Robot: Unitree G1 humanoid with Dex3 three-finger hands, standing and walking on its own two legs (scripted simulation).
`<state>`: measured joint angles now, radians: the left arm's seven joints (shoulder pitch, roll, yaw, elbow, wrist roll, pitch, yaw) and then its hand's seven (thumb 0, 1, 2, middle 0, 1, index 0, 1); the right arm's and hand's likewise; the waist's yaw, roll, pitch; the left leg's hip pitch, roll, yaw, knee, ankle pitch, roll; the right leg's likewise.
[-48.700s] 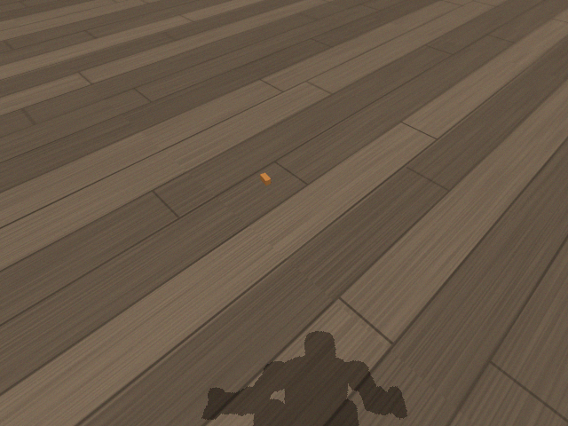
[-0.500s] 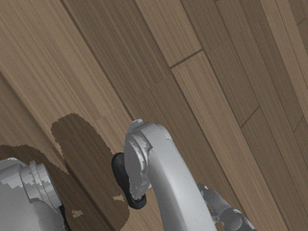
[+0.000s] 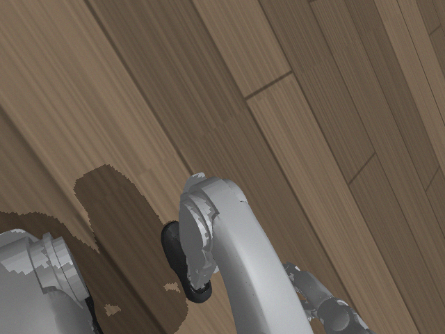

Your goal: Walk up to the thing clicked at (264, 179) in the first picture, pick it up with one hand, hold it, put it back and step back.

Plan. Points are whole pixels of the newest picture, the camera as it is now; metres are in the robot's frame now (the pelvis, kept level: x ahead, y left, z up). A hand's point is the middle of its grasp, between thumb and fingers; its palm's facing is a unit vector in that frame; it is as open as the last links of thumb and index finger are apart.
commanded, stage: rest palm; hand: left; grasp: from above
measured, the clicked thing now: out of the picture +0.50 +0.43 -0.31
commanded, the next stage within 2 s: none
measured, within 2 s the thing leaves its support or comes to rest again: neither
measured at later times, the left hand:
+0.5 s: hand out of the picture +0.46 +0.41 -0.21, palm faces -0.45 -0.14 -0.88, open 12.5 cm
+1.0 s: hand out of the picture +0.45 +0.41 -0.21, palm faces -0.46 -0.14 -0.88, open 12.3 cm
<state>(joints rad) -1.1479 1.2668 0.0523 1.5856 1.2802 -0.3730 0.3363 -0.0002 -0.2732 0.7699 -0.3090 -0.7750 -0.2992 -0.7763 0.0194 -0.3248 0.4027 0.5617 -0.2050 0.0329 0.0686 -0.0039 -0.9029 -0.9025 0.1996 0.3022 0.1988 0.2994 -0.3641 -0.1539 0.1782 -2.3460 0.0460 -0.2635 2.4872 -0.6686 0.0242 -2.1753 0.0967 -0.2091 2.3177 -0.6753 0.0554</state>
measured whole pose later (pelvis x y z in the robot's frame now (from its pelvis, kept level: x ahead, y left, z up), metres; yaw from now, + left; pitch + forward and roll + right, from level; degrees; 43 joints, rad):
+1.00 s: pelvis +0.00 +0.00 +0.00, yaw +0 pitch +27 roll -16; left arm -1.13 1.26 0.05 1.57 1.28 -0.40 0.34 0.00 -0.20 0.71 -0.35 -0.74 -0.35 -0.73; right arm 0.01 -0.33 0.42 0.56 -0.21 0.04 0.06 0.00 -0.90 -0.90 0.20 0.30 0.20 0.30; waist -0.36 -0.17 0.19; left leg -2.34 0.05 -0.26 2.49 -0.67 0.02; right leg -2.17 0.10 -0.21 2.32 -0.68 0.06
